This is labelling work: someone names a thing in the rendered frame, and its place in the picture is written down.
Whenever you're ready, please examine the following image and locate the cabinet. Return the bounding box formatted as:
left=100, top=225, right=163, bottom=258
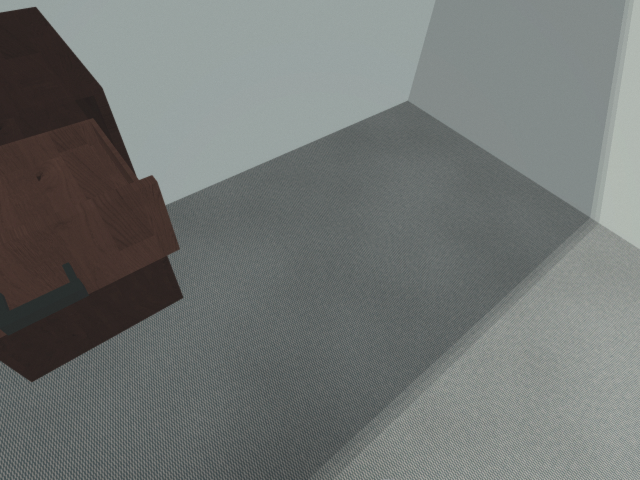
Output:
left=0, top=7, right=183, bottom=382

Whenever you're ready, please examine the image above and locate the handle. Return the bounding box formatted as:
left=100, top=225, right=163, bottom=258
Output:
left=0, top=262, right=89, bottom=336

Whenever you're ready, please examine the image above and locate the drawer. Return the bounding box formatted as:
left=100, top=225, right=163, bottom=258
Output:
left=0, top=118, right=180, bottom=338

